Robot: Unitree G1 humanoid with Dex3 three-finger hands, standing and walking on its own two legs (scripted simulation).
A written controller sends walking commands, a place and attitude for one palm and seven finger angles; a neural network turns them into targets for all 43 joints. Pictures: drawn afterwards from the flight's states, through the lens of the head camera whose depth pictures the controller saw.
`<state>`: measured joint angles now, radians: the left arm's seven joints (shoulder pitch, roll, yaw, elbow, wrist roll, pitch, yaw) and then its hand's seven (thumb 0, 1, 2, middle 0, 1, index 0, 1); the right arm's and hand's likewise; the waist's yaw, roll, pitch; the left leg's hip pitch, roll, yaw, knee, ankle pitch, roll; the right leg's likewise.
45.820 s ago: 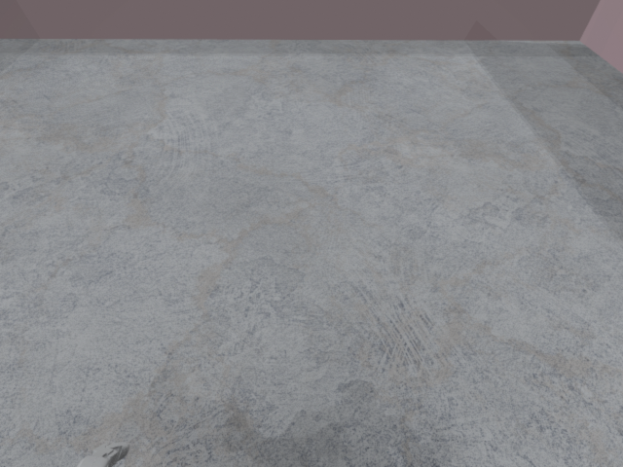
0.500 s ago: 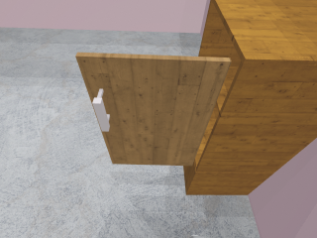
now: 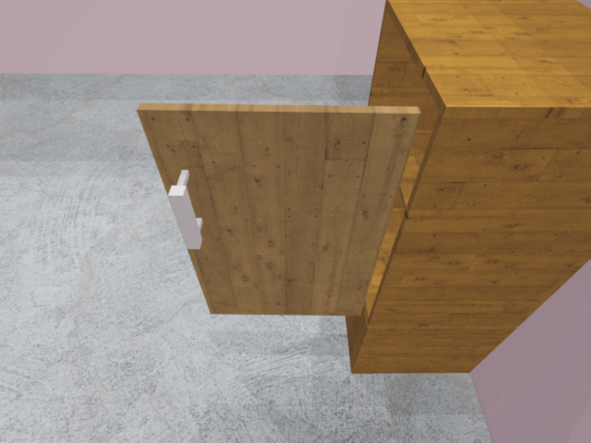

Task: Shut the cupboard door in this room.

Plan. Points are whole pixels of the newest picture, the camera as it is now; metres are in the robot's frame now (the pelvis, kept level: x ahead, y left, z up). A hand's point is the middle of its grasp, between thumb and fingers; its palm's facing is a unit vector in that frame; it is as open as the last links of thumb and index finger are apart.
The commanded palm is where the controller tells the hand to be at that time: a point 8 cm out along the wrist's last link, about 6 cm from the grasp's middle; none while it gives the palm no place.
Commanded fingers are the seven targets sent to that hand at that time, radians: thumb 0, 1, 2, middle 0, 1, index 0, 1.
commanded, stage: come to a stop and stand still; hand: left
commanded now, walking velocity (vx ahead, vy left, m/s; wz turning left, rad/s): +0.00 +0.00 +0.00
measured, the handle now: (189, 210) +0.45 +0.21 +0.04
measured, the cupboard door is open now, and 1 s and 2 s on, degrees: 89 89 89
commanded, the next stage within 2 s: look again from close up in 1.06 s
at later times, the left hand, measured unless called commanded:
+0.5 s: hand out of the picture +0.04 +0.15 -0.15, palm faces +0.01 -0.97 -0.25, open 7.3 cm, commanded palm none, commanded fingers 0.00 0.90 0.90 -0.20 -0.30 -0.20 -0.30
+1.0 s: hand out of the picture +0.08 +0.14 -0.15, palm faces +0.03 -0.97 -0.24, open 7.3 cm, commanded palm none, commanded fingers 0.00 0.90 0.90 -0.20 -0.30 -0.20 -0.30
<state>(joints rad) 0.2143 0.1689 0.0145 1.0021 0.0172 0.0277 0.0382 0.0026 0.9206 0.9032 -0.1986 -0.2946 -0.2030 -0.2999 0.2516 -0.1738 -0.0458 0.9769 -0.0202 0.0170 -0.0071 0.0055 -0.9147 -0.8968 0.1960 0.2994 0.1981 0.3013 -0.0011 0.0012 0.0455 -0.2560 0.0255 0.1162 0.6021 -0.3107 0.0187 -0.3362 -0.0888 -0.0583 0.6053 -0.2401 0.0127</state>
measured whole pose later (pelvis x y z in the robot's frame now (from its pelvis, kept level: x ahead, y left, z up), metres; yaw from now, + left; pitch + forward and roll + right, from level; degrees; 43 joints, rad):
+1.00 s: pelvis +0.06 -0.04 +0.01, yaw +1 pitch -1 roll +1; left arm 0.23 0.16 -0.01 1.12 0.01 -0.02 0.03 0.00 0.93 0.90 -0.20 -0.29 -0.20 -0.30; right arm 0.27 -0.16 0.01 1.11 -0.02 -0.02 -0.02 0.01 -0.91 -0.90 0.20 0.30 0.20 0.30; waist 0.00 0.04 0.05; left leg -0.09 0.06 0.08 0.38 -0.27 -0.05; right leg -0.20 -0.01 -0.06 0.47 -0.26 -0.03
